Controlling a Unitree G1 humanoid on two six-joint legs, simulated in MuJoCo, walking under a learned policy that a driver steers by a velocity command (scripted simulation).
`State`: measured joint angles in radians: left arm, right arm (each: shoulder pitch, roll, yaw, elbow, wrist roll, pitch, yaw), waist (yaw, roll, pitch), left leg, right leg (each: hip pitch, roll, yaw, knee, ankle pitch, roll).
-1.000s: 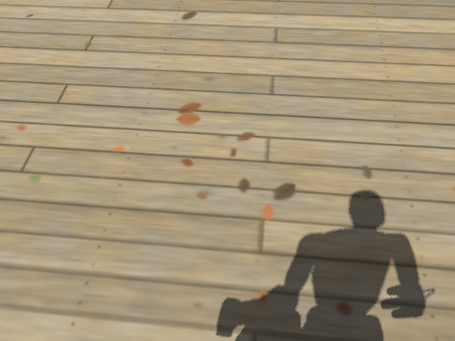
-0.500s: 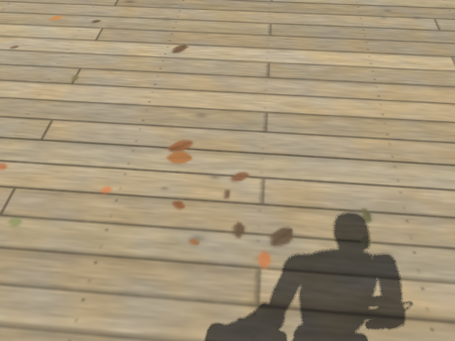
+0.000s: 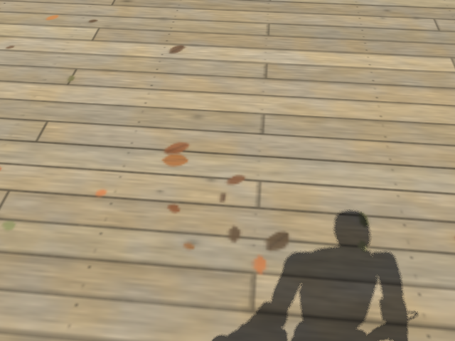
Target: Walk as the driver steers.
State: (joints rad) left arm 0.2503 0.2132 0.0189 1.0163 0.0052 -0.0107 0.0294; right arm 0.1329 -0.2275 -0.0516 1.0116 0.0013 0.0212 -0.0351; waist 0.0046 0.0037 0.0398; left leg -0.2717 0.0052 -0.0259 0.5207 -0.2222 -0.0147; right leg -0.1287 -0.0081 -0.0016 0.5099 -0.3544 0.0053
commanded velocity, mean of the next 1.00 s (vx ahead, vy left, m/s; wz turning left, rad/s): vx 0.20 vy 0.00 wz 0.00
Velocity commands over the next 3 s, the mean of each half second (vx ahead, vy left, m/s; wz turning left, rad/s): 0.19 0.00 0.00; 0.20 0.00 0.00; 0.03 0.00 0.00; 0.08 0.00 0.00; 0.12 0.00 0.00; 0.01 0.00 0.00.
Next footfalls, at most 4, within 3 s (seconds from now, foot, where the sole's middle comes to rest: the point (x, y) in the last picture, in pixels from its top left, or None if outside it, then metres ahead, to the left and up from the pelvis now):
0.80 right None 0.41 -0.09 -0.77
1.12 left None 0.33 0.14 -0.77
2.40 left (200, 329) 0.55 0.12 -0.77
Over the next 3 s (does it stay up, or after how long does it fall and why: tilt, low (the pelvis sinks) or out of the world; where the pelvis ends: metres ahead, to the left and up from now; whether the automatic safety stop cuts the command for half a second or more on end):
stays up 0.45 0.01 0.00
